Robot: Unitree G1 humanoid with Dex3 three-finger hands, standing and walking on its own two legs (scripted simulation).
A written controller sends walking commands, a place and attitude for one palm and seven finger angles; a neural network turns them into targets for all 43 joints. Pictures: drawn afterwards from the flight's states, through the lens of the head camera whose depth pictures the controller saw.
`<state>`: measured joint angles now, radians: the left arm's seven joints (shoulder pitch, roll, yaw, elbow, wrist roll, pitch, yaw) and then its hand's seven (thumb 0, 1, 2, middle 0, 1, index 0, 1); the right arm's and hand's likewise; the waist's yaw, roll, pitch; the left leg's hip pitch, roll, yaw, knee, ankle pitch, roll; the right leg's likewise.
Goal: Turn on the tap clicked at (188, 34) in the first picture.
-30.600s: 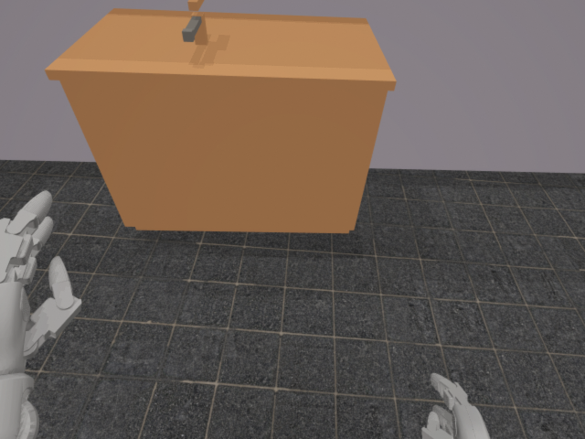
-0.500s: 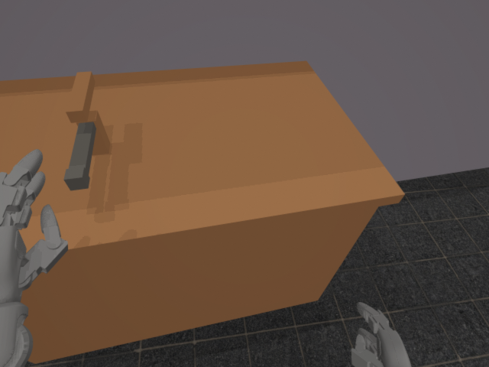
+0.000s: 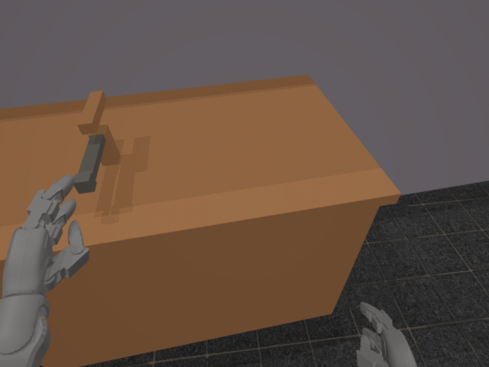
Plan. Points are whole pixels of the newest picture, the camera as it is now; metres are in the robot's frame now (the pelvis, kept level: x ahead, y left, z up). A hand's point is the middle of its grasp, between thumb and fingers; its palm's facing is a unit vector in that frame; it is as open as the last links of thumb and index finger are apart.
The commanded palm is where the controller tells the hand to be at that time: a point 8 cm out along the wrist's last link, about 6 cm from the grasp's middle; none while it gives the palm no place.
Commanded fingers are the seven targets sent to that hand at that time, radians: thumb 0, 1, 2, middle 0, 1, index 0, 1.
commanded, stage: turn the palm inward beside the body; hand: left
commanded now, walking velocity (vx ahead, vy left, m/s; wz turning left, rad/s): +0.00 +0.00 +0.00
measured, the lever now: (85, 183) +0.39 +0.34 +0.10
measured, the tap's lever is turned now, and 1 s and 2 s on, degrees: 0 0 0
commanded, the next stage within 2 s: reach beside the lever's end, fingers flat in 1.90 s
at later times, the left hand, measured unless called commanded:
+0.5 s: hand (78, 244) +0.23 +0.25 +0.15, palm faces +0.46 -0.85 -0.27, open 7.4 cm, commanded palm +0.18 +0.29 +0.17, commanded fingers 0.00 0.90 0.90 -0.20 -0.30 -0.20 -0.30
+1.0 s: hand (65, 264) +0.20 +0.25 +0.15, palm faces +0.46 -0.86 -0.20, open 7.4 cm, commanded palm +0.14 +0.28 +0.16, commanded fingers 0.00 0.90 0.90 -0.20 -0.30 -0.20 -0.30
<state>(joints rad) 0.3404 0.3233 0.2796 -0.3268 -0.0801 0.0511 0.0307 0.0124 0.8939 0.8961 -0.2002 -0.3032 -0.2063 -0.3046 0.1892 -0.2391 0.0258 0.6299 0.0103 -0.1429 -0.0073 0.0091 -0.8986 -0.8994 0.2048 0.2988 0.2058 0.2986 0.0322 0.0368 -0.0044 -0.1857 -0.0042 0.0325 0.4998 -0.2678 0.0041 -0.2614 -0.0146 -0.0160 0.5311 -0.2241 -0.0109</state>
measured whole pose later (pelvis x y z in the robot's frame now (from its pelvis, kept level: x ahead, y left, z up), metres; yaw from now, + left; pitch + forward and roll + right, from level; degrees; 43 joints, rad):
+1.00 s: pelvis +0.02 +0.00 -0.01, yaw +3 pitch -1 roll +0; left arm 0.44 0.26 0.27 -0.51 -0.19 0.11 0.10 0.01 0.89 0.90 -0.20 -0.30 -0.21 -0.31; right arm 0.19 -0.20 0.05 0.65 0.03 -0.24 -0.08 0.01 -0.90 -0.90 0.20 0.30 0.21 0.30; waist 0.09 0.05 -0.05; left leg -0.26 -0.01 -0.02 0.62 -0.35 0.00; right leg -0.30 -0.02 -0.07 0.61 -0.30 -0.01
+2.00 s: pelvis +0.03 -0.03 -0.01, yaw +4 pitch +0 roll +0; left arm 0.52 0.23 0.27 -0.54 -0.28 0.13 0.07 0.02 0.89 0.90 -0.20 -0.30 -0.21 -0.30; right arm 0.22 -0.24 0.03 0.66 0.06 -0.33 -0.09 0.01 -0.90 -0.90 0.20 0.30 0.20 0.30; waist 0.09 0.07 -0.08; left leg -0.28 0.02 -0.06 0.65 -0.37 -0.04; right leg -0.32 0.01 -0.11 0.65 -0.34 -0.05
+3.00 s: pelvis +0.03 -0.01 -0.01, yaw +3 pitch +2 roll +0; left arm 0.09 0.31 0.39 -0.04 -0.26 0.09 0.03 0.01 0.89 0.90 -0.18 -0.25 -0.19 -0.25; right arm 0.20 -0.24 0.03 0.70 0.06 -0.25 -0.11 0.01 -0.90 -0.90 0.20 0.30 0.20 0.30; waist 0.05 0.05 -0.05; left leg -0.28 0.01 -0.03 0.59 -0.34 -0.01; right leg -0.32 -0.01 -0.07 0.59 -0.29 -0.02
